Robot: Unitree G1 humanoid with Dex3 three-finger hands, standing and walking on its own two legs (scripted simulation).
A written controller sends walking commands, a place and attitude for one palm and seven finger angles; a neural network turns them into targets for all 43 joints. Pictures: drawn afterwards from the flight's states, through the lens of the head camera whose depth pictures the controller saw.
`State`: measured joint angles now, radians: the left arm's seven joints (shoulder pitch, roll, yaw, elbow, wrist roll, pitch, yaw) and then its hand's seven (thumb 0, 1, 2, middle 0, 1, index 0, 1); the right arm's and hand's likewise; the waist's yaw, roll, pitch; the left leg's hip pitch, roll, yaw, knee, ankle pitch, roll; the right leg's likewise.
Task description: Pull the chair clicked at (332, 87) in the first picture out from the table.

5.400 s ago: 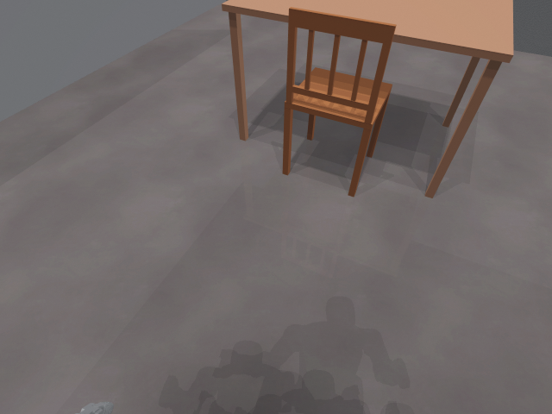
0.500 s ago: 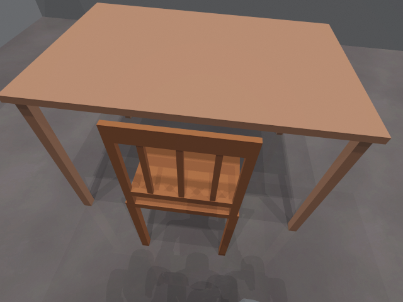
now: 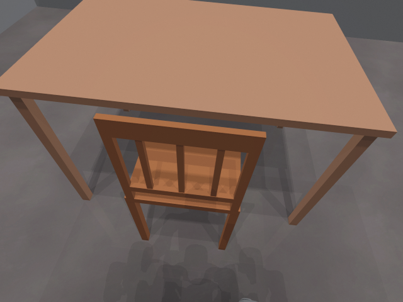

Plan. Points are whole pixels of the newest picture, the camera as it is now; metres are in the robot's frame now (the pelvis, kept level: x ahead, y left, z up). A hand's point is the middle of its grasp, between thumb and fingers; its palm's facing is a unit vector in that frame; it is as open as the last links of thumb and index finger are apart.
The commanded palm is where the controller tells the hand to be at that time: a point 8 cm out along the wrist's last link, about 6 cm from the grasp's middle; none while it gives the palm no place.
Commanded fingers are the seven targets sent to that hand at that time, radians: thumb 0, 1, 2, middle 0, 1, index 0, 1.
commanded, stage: come to a stop and stand still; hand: left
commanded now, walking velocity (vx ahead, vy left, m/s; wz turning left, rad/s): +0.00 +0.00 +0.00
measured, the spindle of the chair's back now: (181, 169) +0.47 +0.09 -0.11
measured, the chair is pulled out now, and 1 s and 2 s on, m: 0.00 0.00 0.00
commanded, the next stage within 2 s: look again from close up in 0.68 s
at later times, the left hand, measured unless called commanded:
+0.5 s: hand out of the picture -0.06 +0.16 -0.16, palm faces +0.02 -0.98 -0.17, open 7.4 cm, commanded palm none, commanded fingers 0.00 0.90 0.90 -0.20 -0.30 -0.20 -0.30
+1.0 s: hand out of the picture -0.06 +0.16 -0.17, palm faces +0.03 -0.99 -0.17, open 7.4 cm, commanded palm none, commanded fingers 0.00 0.90 0.90 -0.20 -0.30 -0.20 -0.30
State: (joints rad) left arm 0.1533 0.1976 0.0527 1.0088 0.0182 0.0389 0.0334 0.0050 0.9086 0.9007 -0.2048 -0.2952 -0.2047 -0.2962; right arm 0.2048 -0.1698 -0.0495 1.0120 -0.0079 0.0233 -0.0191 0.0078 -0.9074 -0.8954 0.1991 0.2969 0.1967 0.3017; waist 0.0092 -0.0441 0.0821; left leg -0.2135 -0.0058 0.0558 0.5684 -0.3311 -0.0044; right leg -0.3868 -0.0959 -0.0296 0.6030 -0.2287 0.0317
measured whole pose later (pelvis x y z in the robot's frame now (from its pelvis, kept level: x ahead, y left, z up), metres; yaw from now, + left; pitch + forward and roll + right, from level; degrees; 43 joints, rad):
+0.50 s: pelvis -0.04 +0.00 +0.02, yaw -1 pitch -2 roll +1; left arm 0.30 0.11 -0.01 1.16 0.00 0.00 0.03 0.01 0.91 0.90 -0.20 -0.29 -0.20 -0.30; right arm 0.28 -0.14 0.00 1.14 0.00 0.01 -0.03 0.01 -0.91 -0.90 0.20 0.30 0.20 0.30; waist -0.01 0.01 0.04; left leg -0.16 0.00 0.07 0.37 -0.17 0.01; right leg -0.13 0.01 -0.03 0.41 -0.24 -0.03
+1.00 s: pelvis -0.05 +0.01 +0.01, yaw +0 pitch -2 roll -1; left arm 0.33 0.11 -0.02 1.10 0.01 -0.03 0.04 0.01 0.91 0.90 -0.20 -0.29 -0.20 -0.30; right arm 0.31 -0.14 0.00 1.08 -0.01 0.00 -0.02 0.02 -0.92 -0.90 0.20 0.30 0.20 0.30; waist -0.02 0.01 0.01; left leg -0.24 0.01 0.05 0.52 -0.23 0.02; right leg -0.18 0.01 -0.05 0.49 -0.28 -0.03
